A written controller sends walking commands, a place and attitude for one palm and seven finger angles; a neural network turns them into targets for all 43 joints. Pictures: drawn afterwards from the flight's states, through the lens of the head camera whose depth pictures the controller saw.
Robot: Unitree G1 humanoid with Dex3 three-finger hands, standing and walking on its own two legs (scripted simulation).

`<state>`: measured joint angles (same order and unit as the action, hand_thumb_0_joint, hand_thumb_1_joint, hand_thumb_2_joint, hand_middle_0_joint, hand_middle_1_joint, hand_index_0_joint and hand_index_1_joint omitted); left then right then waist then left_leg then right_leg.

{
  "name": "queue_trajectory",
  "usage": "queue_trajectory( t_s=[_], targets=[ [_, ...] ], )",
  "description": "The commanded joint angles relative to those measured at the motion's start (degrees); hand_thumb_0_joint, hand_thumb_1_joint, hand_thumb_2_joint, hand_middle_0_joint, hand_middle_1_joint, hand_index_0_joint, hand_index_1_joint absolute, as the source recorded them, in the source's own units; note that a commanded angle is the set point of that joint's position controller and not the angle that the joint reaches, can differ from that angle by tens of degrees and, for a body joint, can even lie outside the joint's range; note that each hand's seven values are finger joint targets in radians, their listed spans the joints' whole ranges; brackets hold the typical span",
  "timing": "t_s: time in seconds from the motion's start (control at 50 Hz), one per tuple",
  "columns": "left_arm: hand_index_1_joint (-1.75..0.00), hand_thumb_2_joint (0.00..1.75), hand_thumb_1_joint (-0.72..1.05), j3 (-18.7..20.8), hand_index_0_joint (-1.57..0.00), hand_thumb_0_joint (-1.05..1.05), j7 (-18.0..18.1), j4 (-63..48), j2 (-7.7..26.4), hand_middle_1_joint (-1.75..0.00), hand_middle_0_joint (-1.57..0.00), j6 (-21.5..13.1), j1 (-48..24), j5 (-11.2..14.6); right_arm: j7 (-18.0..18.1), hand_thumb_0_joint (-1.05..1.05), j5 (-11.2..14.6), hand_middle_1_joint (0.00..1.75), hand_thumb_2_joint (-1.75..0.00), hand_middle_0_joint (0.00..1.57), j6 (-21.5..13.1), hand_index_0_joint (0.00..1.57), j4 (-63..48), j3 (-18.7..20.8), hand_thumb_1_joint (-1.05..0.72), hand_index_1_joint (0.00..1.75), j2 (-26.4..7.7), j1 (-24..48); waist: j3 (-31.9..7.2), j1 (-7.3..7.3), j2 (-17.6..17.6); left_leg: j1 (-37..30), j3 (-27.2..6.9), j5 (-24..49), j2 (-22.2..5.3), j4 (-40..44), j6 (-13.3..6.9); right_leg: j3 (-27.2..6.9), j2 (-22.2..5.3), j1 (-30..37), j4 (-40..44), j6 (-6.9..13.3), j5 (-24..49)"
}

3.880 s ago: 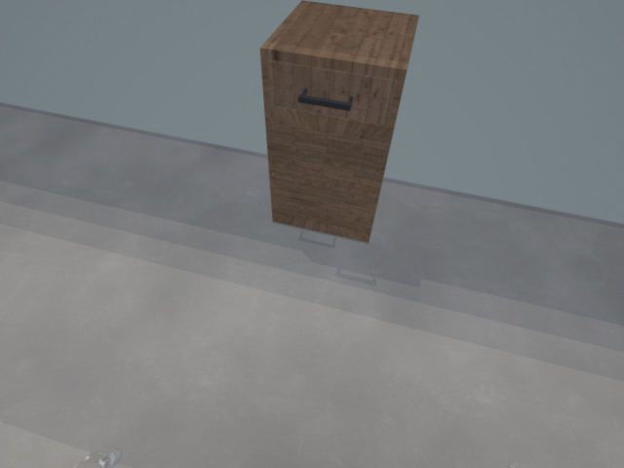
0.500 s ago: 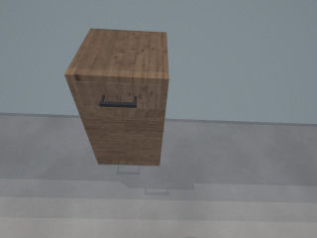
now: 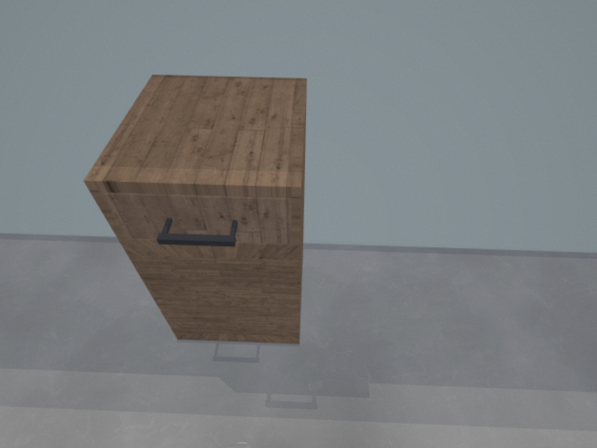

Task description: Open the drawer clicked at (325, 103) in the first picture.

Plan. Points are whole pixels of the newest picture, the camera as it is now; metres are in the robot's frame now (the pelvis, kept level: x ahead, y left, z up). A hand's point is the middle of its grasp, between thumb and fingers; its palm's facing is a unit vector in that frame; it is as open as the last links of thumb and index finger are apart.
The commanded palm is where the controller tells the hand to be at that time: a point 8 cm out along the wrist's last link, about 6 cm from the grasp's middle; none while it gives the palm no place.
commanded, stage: come to a stop and stand still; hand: left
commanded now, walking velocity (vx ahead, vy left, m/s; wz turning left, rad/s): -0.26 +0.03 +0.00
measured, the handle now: (199, 232) +0.55 +0.25 -0.12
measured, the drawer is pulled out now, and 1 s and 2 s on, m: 0.00 0.00 0.00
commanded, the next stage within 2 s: look again from close up in 0.92 s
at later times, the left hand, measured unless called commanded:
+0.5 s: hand out of the picture +0.03 +0.17 -0.17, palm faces +0.02 -0.96 -0.29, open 7.4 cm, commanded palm none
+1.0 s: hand out of the picture -0.01 +0.12 -0.17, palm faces +0.04 -0.98 -0.19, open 7.3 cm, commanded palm none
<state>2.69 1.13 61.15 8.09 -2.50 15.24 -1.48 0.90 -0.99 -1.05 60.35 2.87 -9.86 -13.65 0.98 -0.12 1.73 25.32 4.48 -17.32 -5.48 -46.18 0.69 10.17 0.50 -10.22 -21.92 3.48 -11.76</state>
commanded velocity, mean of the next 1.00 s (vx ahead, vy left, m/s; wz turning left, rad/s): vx -0.05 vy -0.02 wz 0.00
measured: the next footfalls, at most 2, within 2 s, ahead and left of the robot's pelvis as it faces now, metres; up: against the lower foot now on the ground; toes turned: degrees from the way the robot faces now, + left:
left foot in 0.08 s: +0.05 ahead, +0.14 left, +0.00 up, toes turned -5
right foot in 0.42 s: +0.03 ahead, -0.12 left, +0.00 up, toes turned -5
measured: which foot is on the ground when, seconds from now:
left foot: up 0.00-0.06, down 0.08-1.00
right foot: down 0.00-0.18, up 0.20-0.40, down 0.42-1.00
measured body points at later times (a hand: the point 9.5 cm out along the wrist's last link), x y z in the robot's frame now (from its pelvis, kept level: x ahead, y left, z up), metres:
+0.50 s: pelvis +0.01 -0.03 -0.01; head +0.03 -0.06 +0.44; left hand +0.03 +0.22 -0.15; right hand +0.07 -0.26 -0.18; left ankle +0.06 +0.12 -0.73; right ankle -0.01 -0.11 -0.74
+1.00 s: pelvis -0.01 -0.05 +0.00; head +0.00 -0.06 +0.45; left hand -0.01 +0.17 -0.16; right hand -0.06 -0.26 -0.17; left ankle -0.01 +0.10 -0.74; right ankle -0.01 -0.11 -0.74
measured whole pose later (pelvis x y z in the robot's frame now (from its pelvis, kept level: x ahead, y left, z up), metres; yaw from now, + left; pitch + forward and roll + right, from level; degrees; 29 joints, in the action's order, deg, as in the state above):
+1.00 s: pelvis -0.01 -0.05 +0.00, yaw -1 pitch -1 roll +0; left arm 1.2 1.5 65.1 7.8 0.4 16.1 -0.2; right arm 2.3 -0.9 0.7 66.4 -0.3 -7.1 -20.0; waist 1.4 -0.2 1.1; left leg 8.5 1.0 -13.1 -4.1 -23.0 3.0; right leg 5.7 3.2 -8.8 -21.7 4.6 -12.1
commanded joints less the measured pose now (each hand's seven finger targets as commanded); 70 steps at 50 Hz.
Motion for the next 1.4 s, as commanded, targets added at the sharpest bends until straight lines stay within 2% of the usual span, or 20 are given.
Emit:
queue_trajectory(
  t_s=[0.0,0.06,0.12,0.26,0.36,0.4,0.44,0.5,0.58,0.64,0.7,0.86,0.98,1.0,1.04,1.06,1.12,1.2,1.24,1.38],
  targets=[
    [-0.3,0.9,0.9,0.5,-0.2,0.0,0.7,-0.5,6.6,-0.3,-0.2,0.1,2.5,0.4,0.2,0.0,0.3,0.3,-0.9,0.2,0.3,0.2,0.0,-1.5,-0.9,0.3,0.4,-4.7,-1.4,-0.23,-5.8,-10.3,-1.1,5.8,1.5,15.2,0.9,-9.0,-14.0,0.5,3.0,4.8,25.5],
    [-0.3,0.9,0.9,-0.1,-0.2,0.0,1.4,-0.4,4.6,-0.3,-0.2,1.4,5.1,0.8,0.7,0.0,0.3,0.3,-0.9,0.2,0.0,0.2,-0.4,-1.0,-0.9,0.3,-4.8,-4.6,-1.5,0.57,1.2,-18.4,-6.4,36.2,-6.0,21.8,-2.3,-7.0,-7.9,-4.0,-3.0,-1.3,10.5],
    [-0.3,0.9,0.9,-0.4,-0.2,0.0,1.5,0.0,5.0,-0.3,-0.2,3.0,6.7,0.9,1.6,0.0,0.7,0.3,-0.9,0.2,0.8,0.2,-1.5,-0.6,-0.9,0.3,-6.7,-0.7,-0.3,1.18,11.0,-14.8,-10.4,36.1,-10.0,27.0,-6.5,-5.4,-4.4,-2.8,-7.9,-3.5,-5.3],
    [-0.3,0.9,0.9,0.8,-0.2,0.0,0.9,-2.4,4.6,-0.3,-0.2,4.2,5.7,0.3,2.3,0.0,0.0,0.3,-0.9,0.2,1.8,0.2,-3.6,1.8,-0.9,0.3,-9.7,1.2,-6.7,-0.19,5.5,-22.7,-11.2,45.1,-14.9,24.6,-13.1,-9.3,-3.2,-12.8,-28.5,-3.9,-18.5],
    [-0.3,0.9,0.9,0.9,-0.2,0.0,0.7,-2.4,3.8,-0.3,-0.2,3.5,8.9,0.2,1.2,0.0,0.1,0.3,-0.9,0.2,2.1,0.2,-4.2,2.0,-0.9,0.3,-8.4,4.0,-6.6,1.97,2.7,-12.7,-6.8,24.0,-9.0,21.1,-7.6,-7.3,-2.8,-0.6,-7.7,-4.0,-2.3],
    [-0.3,0.9,0.9,1.1,-0.2,0.0,1.0,-3.3,9.3,-0.3,-0.2,2.7,5.6,-0.3,0.4,0.0,0.8,0.3,-0.9,0.2,2.4,0.2,-4.7,1.1,-0.9,0.3,-3.1,3.1,-2.7,-0.08,-13.0,-6.0,-0.4,1.4,1.5,13.7,-0.8,-21.0,-13.6,-1.8,3.7,-0.1,6.5],
    [-0.3,0.9,0.9,1.1,-0.2,0.0,0.9,-4.2,10.8,-0.3,-0.2,2.4,2.6,-0.2,0.1,0.0,0.2,0.3,-0.9,0.2,3.3,0.2,-5.1,0.5,-0.9,0.3,-2.2,5.8,0.2,1.1,-16.0,-6.3,-2.7,-8.5,3.0,5.8,-0.5,-23.8,-17.2,-7.8,6.8,4.7,9.0],
    [-0.3,0.9,0.9,0.4,-0.2,0.0,1.2,-3.5,8.3,-0.3,-0.2,2.0,-0.4,0.2,0.4,0.0,0.5,0.3,-0.9,0.2,3.1,0.2,-2.0,0.1,-0.9,0.3,-1.7,1.4,0.2,-0.95,-9.5,-6.8,-4.7,-6.0,2.3,2.0,-0.6,-18.9,-15.1,-4.5,4.1,6.2,17.5],
    [-0.3,0.9,0.9,0.2,-0.2,0.0,1.0,-2.0,8.5,-0.3,-0.2,1.7,0.6,0.6,0.9,0.0,0.5,0.3,-0.9,0.2,2.4,0.2,0.3,-0.9,-0.9,0.3,-1.9,-1.1,0.5,-0.12,-7.1,-10.4,-4.1,-2.3,1.9,13.5,-0.1,-16.3,-13.1,-1.0,2.5,5.0,17.0],
    [-0.3,0.9,0.9,-0.2,-0.2,0.0,1.0,-0.8,6.7,-0.3,-0.2,1.8,0.7,1.3,1.4,0.0,0.1,0.3,-0.9,0.2,1.5,0.2,2.6,-1.7,-0.9,0.3,-2.4,-4.2,1.9,0.06,-1.2,-16.2,-6.8,12.5,-0.8,23.4,-0.9,-14.3,-8.4,-3.5,2.8,0.3,7.8],
    [-0.3,0.9,0.9,0.0,-0.2,0.0,0.9,0.5,7.5,-0.3,-0.2,2.0,0.7,1.5,1.6,0.0,0.1,0.3,-0.9,0.2,1.2,0.2,3.9,-2.1,-0.9,0.3,-3.0,-4.6,1.4,1.13,2.7,-13.6,-5.9,11.5,-0.8,24.0,-0.5,-13.5,-7.2,1.6,3.8,-1.9,6.6],
    [-0.3,0.9,0.9,-0.3,-0.2,0.0,0.7,1.7,6.8,-0.3,-0.2,2.0,1.7,1.4,1.5,0.0,-0.2,0.3,-0.9,0.2,1.6,0.2,4.6,-2.3,-0.9,0.3,-2.0,-8.4,4.8,0.51,-2.9,-12.9,-4.6,4.4,0.6,25.5,-0.5,-15.6,-7.3,-0.8,9.9,-1.8,-7.7],
    [-0.3,0.9,0.9,-0.6,-0.2,0.0,0.8,2.4,5.3,-0.3,-0.2,1.6,4.0,1.4,1.6,0.0,-0.1,0.3,-0.9,0.2,1.1,0.2,4.8,-2.5,-0.9,0.3,-1.2,-10.5,4.8,0.35,-2.9,-13.0,-4.8,5.8,0.5,26.6,-0.7,-14.9,-6.9,-0.9,8.9,-1.2,-5.8],
    [-0.3,0.9,0.9,-0.7,-0.2,0.0,1.0,-3.6,15.6,-0.3,-0.2,0.8,2.9,0.2,0.8,0.0,-0.4,0.3,-0.9,0.2,1.6,0.2,-3.1,-0.6,-0.9,0.3,-9.1,-7.0,12.9,-1.89,-5.3,-9.6,-7.0,5.4,2.7,19.7,-1.0,-17.1,-7.0,-5.8,7.1,-1.6,-4.9],
    [-0.3,0.9,0.9,0.7,-0.2,0.0,1.1,-4.8,13.3,-0.3,-0.2,0.1,2.0,0.5,1.4,0.0,-1.0,0.3,-0.9,0.2,0.3,0.2,-3.7,0.2,-0.9,0.3,-7.9,-8.2,-3.1,-1.23,-2.3,-10.0,-5.6,3.2,2.9,15.0,-1.8,-19.7,-11.5,-0.7,5.6,1.5,-7.7],
    [-0.3,0.9,0.9,1.2,-0.2,0.0,1.1,-5.3,12.9,-0.3,-0.2,0.0,2.3,0.3,1.6,0.0,-0.7,0.3,-0.9,0.2,0.2,0.2,-3.8,0.5,-0.9,0.3,-7.5,-8.4,-4.5,-1.05,-3.4,-9.0,-4.9,2.0,3.3,13.3,-1.9,-20.5,-12.3,0.3,6.4,2.1,-6.9],
    [-0.3,0.9,0.9,1.0,-0.2,0.0,1.2,-5.6,11.3,-0.3,-0.2,0.5,2.1,0.3,1.4,0.0,-0.5,0.3,-0.9,0.2,0.1,0.2,-4.0,0.1,-0.9,0.3,-6.3,-8.6,-0.8,-1.26,-7.1,-8.3,-4.6,2.8,2.6,13.6,-3.1,-18.4,-12.2,-2.6,6.1,3.3,-6.5],
    [-0.3,0.9,0.9,0.4,-0.2,0.0,1.2,-5.7,10.9,-0.3,-0.2,0.6,2.1,0.7,1.3,0.0,-0.2,0.3,-0.9,0.2,-1.1,0.2,-3.7,-0.5,-0.9,0.3,-8.3,-7.3,0.0,-0.43,1.8,-11.3,-7.6,14.3,-0.2,20.5,-3.5,-11.7,-6.8,-0.8,-1.4,1.0,6.1],
    [-0.3,0.9,0.9,0.1,-0.2,0.0,1.1,-5.3,11.4,-0.3,-0.2,0.8,2.6,0.9,1.4,0.0,-0.1,0.3,-0.9,0.2,-1.1,0.2,-4.0,-0.6,-0.9,0.3,-9.8,-5.0,0.2,0.42,1.2,-10.9,-8.4,19.4,-1.2,20.4,-3.6,-10.4,-6.4,0.9,-3.1,0.1,10.3],
    [-0.3,0.9,0.9,-0.8,-0.2,0.0,0.7,-5.5,12.4,-0.3,-0.2,1.7,-0.2,0.7,0.9,0.0,-0.3,0.3,-0.9,0.2,-0.7,0.2,-4.9,-1.2,-0.9,0.3,-12.1,0.2,1.4,0.74,1.1,-9.7,-9.9,13.6,-1.5,24.8,-3.4,-10.2,-6.4,1.6,-1.9,-1.5,5.6]
  ],
)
